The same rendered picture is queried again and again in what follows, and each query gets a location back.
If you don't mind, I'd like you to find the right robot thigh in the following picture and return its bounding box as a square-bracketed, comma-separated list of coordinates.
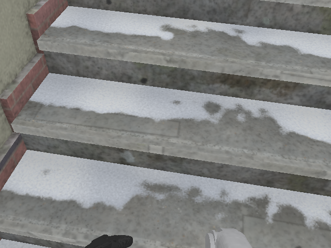
[205, 228, 252, 248]

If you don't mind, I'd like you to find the left robot hand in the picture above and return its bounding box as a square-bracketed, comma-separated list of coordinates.
[85, 235, 133, 248]

